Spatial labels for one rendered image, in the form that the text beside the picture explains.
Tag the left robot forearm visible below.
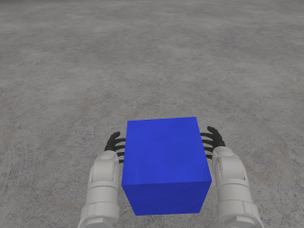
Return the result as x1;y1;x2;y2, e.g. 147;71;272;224
77;150;120;228

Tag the right robot forearm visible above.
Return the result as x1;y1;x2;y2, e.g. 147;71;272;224
212;146;264;228

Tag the carton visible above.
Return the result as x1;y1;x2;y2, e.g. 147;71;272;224
122;117;212;216

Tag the robot right hand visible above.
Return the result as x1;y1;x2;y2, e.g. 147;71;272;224
200;126;225;160

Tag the robot left hand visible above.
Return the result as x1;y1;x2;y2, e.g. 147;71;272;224
104;131;126;163

